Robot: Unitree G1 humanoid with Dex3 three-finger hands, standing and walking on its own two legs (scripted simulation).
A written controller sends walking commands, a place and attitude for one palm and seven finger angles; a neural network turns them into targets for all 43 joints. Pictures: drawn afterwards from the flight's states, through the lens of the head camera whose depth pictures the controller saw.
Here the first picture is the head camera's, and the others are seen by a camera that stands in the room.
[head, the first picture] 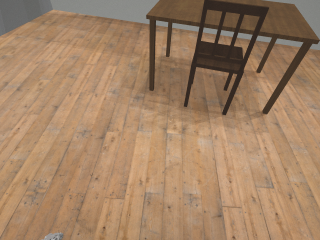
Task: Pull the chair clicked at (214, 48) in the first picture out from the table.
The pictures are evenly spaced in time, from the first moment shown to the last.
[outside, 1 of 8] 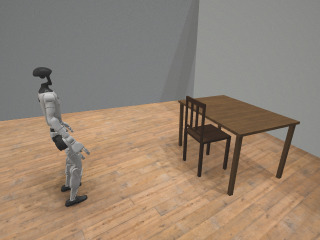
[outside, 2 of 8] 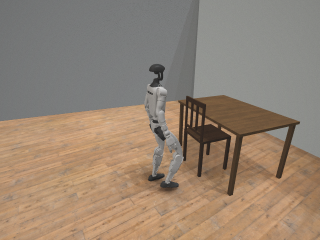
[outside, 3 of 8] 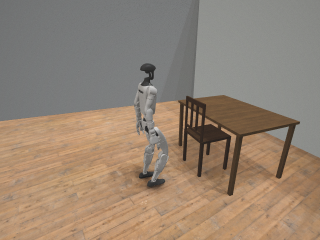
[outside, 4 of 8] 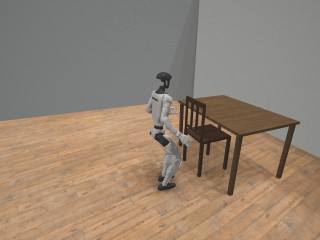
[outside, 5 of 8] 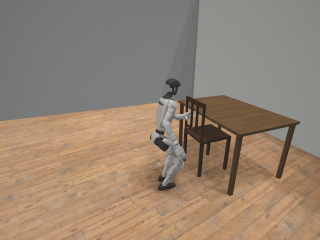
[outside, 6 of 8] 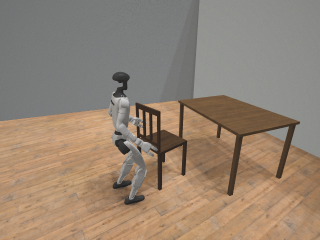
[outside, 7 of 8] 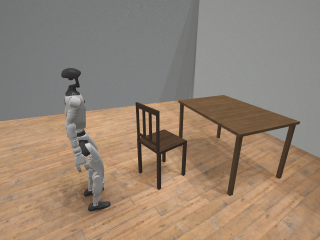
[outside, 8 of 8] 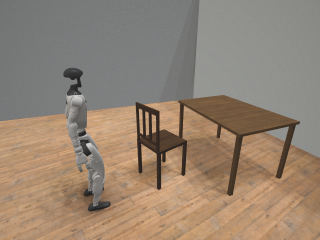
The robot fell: no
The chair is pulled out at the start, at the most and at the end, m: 0.00 0.59 0.58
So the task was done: yes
